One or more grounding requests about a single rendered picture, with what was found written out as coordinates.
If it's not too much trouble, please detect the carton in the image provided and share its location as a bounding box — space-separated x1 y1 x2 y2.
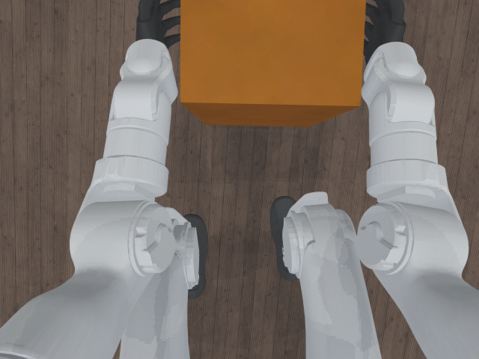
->
180 0 366 127

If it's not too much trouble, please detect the left robot thigh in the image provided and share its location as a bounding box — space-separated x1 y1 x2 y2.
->
119 218 199 359

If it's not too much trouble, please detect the right robot forearm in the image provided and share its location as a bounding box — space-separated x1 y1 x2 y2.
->
361 42 463 224

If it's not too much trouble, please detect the right robot hand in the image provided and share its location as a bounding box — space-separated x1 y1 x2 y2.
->
363 0 406 65

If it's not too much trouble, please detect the robot left upper arm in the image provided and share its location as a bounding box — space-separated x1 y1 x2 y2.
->
0 200 176 359

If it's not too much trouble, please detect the left robot forearm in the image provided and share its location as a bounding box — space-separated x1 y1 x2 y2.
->
70 39 178 257

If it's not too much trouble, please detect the robot right foot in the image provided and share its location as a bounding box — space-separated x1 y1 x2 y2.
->
270 196 298 281

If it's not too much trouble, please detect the robot right upper arm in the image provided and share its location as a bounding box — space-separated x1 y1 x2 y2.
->
354 200 479 359

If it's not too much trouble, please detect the left robot hand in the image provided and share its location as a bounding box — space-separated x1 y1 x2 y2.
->
135 0 180 49

